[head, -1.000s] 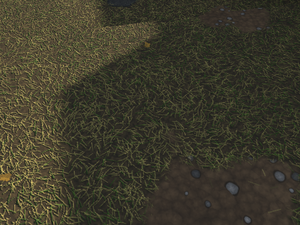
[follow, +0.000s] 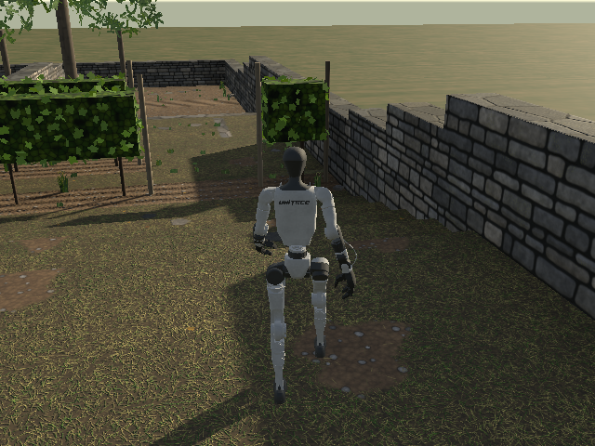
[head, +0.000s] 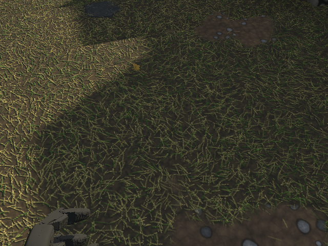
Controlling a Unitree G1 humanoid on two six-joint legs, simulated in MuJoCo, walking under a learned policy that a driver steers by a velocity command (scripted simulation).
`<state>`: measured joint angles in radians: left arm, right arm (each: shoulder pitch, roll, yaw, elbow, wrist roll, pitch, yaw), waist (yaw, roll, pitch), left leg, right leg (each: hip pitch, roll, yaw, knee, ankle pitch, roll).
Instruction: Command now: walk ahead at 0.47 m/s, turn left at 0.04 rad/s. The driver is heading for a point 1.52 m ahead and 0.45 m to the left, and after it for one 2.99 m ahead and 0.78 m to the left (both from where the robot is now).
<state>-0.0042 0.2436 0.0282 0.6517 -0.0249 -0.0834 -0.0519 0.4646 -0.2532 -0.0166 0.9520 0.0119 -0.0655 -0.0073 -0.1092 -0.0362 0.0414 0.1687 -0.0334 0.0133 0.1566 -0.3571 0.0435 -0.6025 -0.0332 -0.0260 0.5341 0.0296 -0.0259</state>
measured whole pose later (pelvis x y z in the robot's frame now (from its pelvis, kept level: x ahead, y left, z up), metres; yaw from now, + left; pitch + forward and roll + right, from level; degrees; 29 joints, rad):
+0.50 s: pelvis +0.29 +0.00 +0.00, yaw +13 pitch +1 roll -4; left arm 0.30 0.28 0.07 0.88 0.00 -0.09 0.00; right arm 0.13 -0.27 -0.04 0.75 0.02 -0.04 0.04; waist 0.07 0.04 0.05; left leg -0.66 0.12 -0.01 0.69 0.02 0.02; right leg 0.08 0.04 -0.24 0.20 -0.29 -0.01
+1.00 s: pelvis +0.56 +0.11 +0.01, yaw +30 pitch +2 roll -1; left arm 0.02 0.29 0.04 0.71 0.00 -0.10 -0.02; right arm 0.35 -0.29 -0.07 0.71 0.02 -0.05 -0.01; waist -0.07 -0.05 0.04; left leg -0.10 -0.11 -0.16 0.37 -0.29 0.08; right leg -0.62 -0.05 0.10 0.56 0.06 0.06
